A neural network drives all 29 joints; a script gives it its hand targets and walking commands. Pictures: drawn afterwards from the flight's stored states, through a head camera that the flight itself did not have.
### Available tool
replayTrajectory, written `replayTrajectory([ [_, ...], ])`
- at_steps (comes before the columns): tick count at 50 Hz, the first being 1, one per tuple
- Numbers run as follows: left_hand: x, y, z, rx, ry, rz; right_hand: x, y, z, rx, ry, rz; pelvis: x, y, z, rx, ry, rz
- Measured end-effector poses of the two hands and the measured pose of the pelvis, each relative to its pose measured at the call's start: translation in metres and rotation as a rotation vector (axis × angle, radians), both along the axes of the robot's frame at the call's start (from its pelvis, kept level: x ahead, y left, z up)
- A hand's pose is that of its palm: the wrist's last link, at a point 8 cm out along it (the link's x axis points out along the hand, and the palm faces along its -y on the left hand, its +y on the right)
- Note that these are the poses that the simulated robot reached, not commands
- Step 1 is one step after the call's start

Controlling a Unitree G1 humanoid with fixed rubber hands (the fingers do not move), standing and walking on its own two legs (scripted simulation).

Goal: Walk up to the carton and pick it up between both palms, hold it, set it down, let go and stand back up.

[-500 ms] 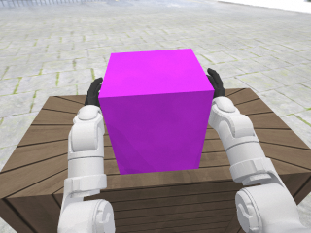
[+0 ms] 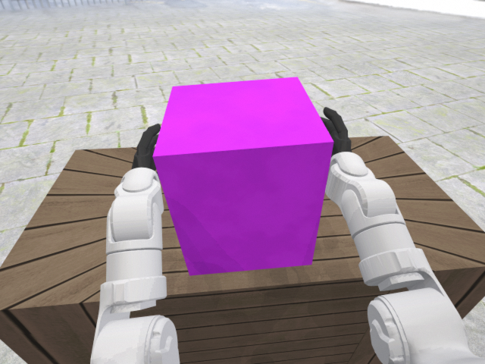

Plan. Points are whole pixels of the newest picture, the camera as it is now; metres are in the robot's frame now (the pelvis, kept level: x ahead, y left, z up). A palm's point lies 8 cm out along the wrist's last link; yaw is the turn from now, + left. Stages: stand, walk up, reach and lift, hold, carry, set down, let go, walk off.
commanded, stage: hold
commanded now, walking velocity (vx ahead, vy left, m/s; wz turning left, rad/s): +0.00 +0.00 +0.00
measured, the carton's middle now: (243, 176) +0.38 +0.00 +0.18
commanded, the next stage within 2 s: set down in 0.40 s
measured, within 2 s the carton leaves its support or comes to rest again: neither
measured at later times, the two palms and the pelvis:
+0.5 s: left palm (145, 170) +0.36 +0.16 +0.21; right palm (336, 152) +0.37 -0.14 +0.23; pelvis +0.00 +0.00 +0.00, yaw +0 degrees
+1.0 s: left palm (147, 189) +0.38 +0.17 +0.15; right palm (318, 175) +0.39 -0.13 +0.16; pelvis +0.02 -0.01 +0.00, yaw +1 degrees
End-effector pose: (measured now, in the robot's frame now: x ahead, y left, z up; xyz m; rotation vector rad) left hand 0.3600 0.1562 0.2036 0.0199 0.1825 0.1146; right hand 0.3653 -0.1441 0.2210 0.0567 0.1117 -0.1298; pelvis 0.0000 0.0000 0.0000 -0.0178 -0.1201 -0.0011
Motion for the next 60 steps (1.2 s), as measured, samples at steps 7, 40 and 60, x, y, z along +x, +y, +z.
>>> replayTrajectory([
  [7,0.001,-0.002,0.001,-0.001,0.001,-0.002,0.0,-0.002,0.0,-0.001,0.001,-0.003,-0.001,0.0,0.0,0.001,0.006,-0.004],
  [40,0.023,0.008,-0.002,0.019,-0.077,0.007,0.023,0.008,-0.008,-0.046,-0.104,0.01,0.009,-0.002,0.002,0.011,-0.049,-0.005],
  [60,0.041,0.0,-0.05,0.019,-0.046,0.01,0.039,0.0,-0.052,-0.072,-0.095,0.007,0.017,-0.004,0.001,-0.001,0.019,0.014],
])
